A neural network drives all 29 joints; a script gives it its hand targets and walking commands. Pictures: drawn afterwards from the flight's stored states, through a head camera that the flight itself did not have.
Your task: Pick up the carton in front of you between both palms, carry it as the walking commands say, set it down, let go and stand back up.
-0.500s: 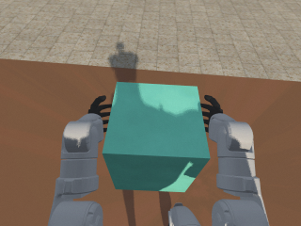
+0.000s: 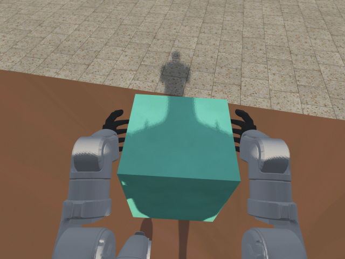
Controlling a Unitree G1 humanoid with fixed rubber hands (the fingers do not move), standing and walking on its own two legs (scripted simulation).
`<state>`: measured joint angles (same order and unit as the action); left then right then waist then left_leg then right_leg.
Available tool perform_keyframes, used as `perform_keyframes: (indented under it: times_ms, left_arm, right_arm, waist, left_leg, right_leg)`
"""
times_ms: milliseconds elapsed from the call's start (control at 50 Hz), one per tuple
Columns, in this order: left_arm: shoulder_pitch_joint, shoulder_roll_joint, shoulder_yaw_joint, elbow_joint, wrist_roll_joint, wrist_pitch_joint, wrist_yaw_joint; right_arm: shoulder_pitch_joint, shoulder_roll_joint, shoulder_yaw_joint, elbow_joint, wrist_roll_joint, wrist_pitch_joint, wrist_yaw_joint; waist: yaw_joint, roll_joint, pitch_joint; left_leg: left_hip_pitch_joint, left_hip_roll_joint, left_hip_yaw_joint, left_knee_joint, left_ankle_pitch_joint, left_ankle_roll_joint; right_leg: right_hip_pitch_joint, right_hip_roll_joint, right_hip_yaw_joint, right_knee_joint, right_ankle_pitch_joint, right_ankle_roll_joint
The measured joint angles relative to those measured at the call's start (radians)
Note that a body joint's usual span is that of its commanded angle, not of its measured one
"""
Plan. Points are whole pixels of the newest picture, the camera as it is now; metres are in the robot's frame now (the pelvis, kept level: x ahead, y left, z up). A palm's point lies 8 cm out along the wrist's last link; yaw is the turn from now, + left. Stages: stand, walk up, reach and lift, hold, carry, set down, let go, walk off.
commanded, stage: carry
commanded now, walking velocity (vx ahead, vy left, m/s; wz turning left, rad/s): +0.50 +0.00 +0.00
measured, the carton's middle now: (176, 162) +0.34 +0.02 +0.01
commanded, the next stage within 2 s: none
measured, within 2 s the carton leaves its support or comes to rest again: neither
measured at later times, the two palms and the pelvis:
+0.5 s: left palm (141, 75) +0.65 +0.16 +0.03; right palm (233, 81) +0.63 -0.14 +0.04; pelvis +0.29 +0.03 -0.05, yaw -2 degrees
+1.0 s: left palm (146, 52) +0.79 +0.16 +0.03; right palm (228, 51) +0.80 -0.14 +0.04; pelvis +0.43 +0.01 -0.08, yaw +0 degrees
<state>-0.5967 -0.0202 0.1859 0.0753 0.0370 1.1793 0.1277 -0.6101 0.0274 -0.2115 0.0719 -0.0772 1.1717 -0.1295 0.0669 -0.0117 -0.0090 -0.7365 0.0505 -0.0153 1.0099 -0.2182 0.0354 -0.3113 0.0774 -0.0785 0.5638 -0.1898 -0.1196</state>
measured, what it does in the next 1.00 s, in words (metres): goes down: left foot 0.05 m lower, then right foot 0.03 m lower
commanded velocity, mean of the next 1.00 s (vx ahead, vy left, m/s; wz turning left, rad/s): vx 0.11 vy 0.00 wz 0.00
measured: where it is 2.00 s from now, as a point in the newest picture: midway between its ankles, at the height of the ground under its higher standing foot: (174, 218)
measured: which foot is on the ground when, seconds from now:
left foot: up 0.00-0.20, down 0.22-0.70, up 0.72-0.86, down 0.88-1.00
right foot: down 0.00-0.22, up 0.24-0.68, down 0.70-1.00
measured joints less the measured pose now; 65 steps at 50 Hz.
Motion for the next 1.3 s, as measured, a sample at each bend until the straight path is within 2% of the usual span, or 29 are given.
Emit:
perform_keyframes:
  times_ms: [60, 140, 180, 220, 240, 280, 300, 320, 360, 400, 460, 600, 660, 700, 740, 780, 840, 900, 980, 1040, 1160, 1300]
  left_arm:
    - [-0.004, -0.005, 0.000, -0.024, -0.003, -0.011, 0.000]
    - [-0.021, -0.007, -0.003, -0.031, -0.007, -0.019, 0.000]
    - [-0.028, 0.000, -0.005, -0.014, -0.011, -0.018, 0.000]
    - [-0.035, 0.015, -0.006, 0.012, -0.018, -0.013, -0.001]
    - [-0.047, 0.028, -0.010, 0.033, -0.021, -0.014, -0.003]
    - [-0.060, 0.045, -0.007, 0.075, -0.028, -0.018, -0.005]
    - [-0.055, 0.045, -0.008, 0.089, -0.027, -0.014, -0.005]
    - [-0.048, 0.039, -0.012, 0.098, -0.020, -0.006, -0.004]
    - [-0.037, 0.023, -0.019, 0.093, -0.002, 0.010, -0.004]
    - [-0.029, 0.012, -0.021, 0.069, 0.013, 0.020, -0.004]
    - [-0.018, -0.001, -0.013, 0.017, 0.026, 0.015, -0.004]
    - [0.025, -0.025, 0.014, -0.113, 0.035, -0.005, -0.004]
    - [0.024, -0.025, 0.021, -0.131, 0.033, -0.003, -0.004]
    - [0.011, -0.026, 0.021, -0.109, 0.037, 0.000, -0.004]
    - [-0.010, -0.031, 0.020, -0.063, 0.047, -0.008, -0.004]
    - [-0.022, -0.029, 0.014, -0.010, 0.051, -0.005, -0.004]
    - [-0.014, -0.019, 0.010, 0.015, 0.044, 0.010, -0.005]
    - [0.003, -0.013, 0.007, -0.004, 0.033, 0.014, -0.004]
    - [-0.004, -0.003, 0.008, -0.037, 0.021, 0.020, -0.002]
    - [-0.020, 0.002, 0.010, -0.028, 0.015, 0.018, -0.002]
    - [-0.029, 0.005, 0.003, 0.047, 0.016, 0.019, -0.002]
    - [-0.034, 0.011, -0.011, 0.089, 0.016, 0.026, -0.003]
  right_arm:
    - [0.011, 0.007, -0.006, -0.049, -0.005, -0.003, 0.000]
    - [0.013, 0.007, -0.015, -0.087, -0.008, 0.002, 0.000]
    - [0.004, 0.007, -0.018, -0.073, -0.013, 0.004, 0.001]
    - [-0.014, 0.008, -0.015, -0.035, -0.022, 0.006, 0.003]
    - [-0.023, 0.011, -0.015, -0.012, -0.028, 0.000, 0.004]
    - [-0.048, 0.008, -0.008, 0.049, -0.035, -0.013, 0.006]
    - [-0.048, 0.004, -0.004, 0.072, -0.032, -0.012, 0.006]
    - [-0.038, -0.002, -0.001, 0.081, -0.024, -0.006, 0.006]
    - [-0.011, -0.015, 0.004, 0.075, -0.002, 0.004, 0.005]
    - [0.003, -0.021, 0.006, 0.057, 0.018, 0.003, 0.001]
    - [0.008, -0.017, 0.001, 0.024, 0.032, -0.012, -0.003]
    - [0.011, 0.007, -0.002, -0.056, 0.036, -0.042, -0.005]
    - [0.001, 0.004, 0.006, -0.062, 0.036, -0.041, -0.005]
    - [-0.010, -0.010, 0.013, -0.044, 0.039, -0.034, -0.006]
    - [-0.031, -0.032, 0.013, -0.001, 0.045, -0.033, -0.005]
    - [-0.036, -0.042, 0.010, 0.040, 0.046, -0.025, -0.003]
    - [-0.041, -0.040, 0.014, 0.074, 0.039, -0.010, -0.003]
    - [-0.039, -0.031, 0.018, 0.065, 0.031, -0.003, -0.003]
    - [-0.039, -0.017, 0.013, 0.023, 0.020, 0.001, -0.003]
    - [-0.038, -0.007, 0.002, 0.011, 0.011, -0.001, -0.003]
    - [-0.018, -0.004, -0.008, 0.058, 0.002, -0.001, 0.001]
    - [-0.014, -0.018, 0.002, 0.093, 0.011, 0.006, 0.002]
  waist:
    - [0.010, 0.004, -0.002]
    - [0.022, 0.020, -0.029]
    - [0.025, 0.027, -0.051]
    - [0.016, 0.042, -0.074]
    - [0.002, 0.024, -0.084]
    - [-0.034, -0.003, -0.072]
    - [-0.051, 0.004, -0.065]
    - [-0.064, 0.011, -0.056]
    - [-0.081, 0.016, -0.031]
    - [-0.093, 0.014, 0.000]
    - [-0.105, 0.013, 0.035]
    - [-0.117, 0.016, 0.034]
    - [-0.123, 0.014, 0.003]
    - [-0.115, 0.009, -0.026]
    - [-0.095, 0.044, -0.036]
    - [-0.083, 0.040, -0.033]
    - [-0.070, 0.013, -0.017]
    - [-0.060, -0.004, 0.001]
    - [-0.051, -0.010, 0.006]
    - [-0.049, -0.013, -0.011]
    - [-0.051, -0.007, -0.058]
    - [-0.059, -0.005, -0.067]
  left_leg:
    - [0.001, -0.012, 0.019, -0.139, 0.118, 0.008]
    - [0.080, -0.057, 0.067, -0.402, 0.304, 0.030]
    - [0.157, -0.083, 0.099, -0.528, 0.396, 0.049]
    - [0.262, -0.089, 0.124, -0.616, 0.481, 0.063]
    - [0.274, -0.103, 0.124, -0.576, 0.388, 0.082]
    - [0.243, -0.131, 0.132, -0.442, 0.227, 0.121]
    - [0.243, -0.132, 0.130, -0.408, 0.188, 0.133]
    - [0.252, -0.130, 0.127, -0.397, 0.180, 0.125]
    - [0.283, -0.131, 0.124, -0.400, 0.150, 0.131]
    - [0.315, -0.130, 0.124, -0.419, 0.131, 0.135]
    - [0.352, -0.128, 0.121, -0.442, 0.111, 0.132]
    - [0.423, -0.133, 0.103, -0.414, 0.004, 0.117]
    - [0.440, -0.146, 0.099, -0.332, -0.079, 0.110]
    - [0.435, -0.157, 0.105, -0.223, -0.142, 0.090]
    - [0.396, -0.135, 0.070, -0.104, -0.237, 0.026]
    - [0.362, -0.125, 0.033, -0.078, -0.330, -0.002]
    - [0.343, -0.097, 0.009, -0.198, -0.301, -0.018]
    - [0.366, -0.080, 0.025, -0.288, -0.172, -0.032]
    - [0.411, -0.078, 0.034, -0.380, 0.020, -0.015]
    - [0.407, -0.075, 0.034, -0.360, -0.003, 0.000]
    - [0.405, -0.072, 0.036, -0.323, -0.041, 0.012]
    - [0.411, -0.080, 0.045, -0.317, -0.034, 0.023]
  right_leg:
    - [0.063, 0.003, 0.016, -0.021, -0.046, 0.008]
    - [0.149, 0.019, 0.031, -0.005, -0.145, 0.018]
    - [0.183, 0.031, 0.036, 0.059, -0.216, 0.023]
    - [0.178, 0.049, 0.027, 0.231, -0.274, 0.038]
    - [0.145, 0.034, 0.021, 0.352, -0.299, 0.050]
    - [0.023, 0.017, 0.060, 0.624, -0.375, 0.077]
    - [-0.037, 0.011, 0.069, 0.708, -0.375, 0.077]
    - [-0.090, 0.000, 0.072, 0.744, -0.357, 0.079]
    - [-0.179, -0.037, 0.080, 0.703, -0.309, 0.088]
    - [-0.244, -0.072, 0.091, 0.588, -0.257, 0.100]
    - [-0.312, -0.096, 0.106, 0.431, -0.152, 0.108]
    - [-0.308, -0.078, 0.065, 0.168, 0.118, 0.098]
    - [-0.226, -0.052, 0.036, 0.004, 0.231, 0.088]
    - [-0.142, -0.051, 0.021, -0.107, 0.374, 0.068]
    - [-0.142, -0.025, 0.011, -0.050, 0.254, 0.048]
    - [-0.137, -0.023, 0.006, -0.024, 0.187, 0.033]
    - [-0.109, -0.036, 0.010, -0.039, 0.169, 0.048]
    - [-0.086, -0.048, 0.015, -0.048, 0.161, 0.047]
    - [-0.069, -0.049, 0.018, -0.054, 0.155, 0.053]
    - [-0.072, -0.046, 0.017, -0.042, 0.148, 0.056]
    - [-0.070, -0.043, 0.017, -0.017, 0.131, 0.059]
    - [-0.054, -0.051, 0.026, -0.030, 0.137, 0.077]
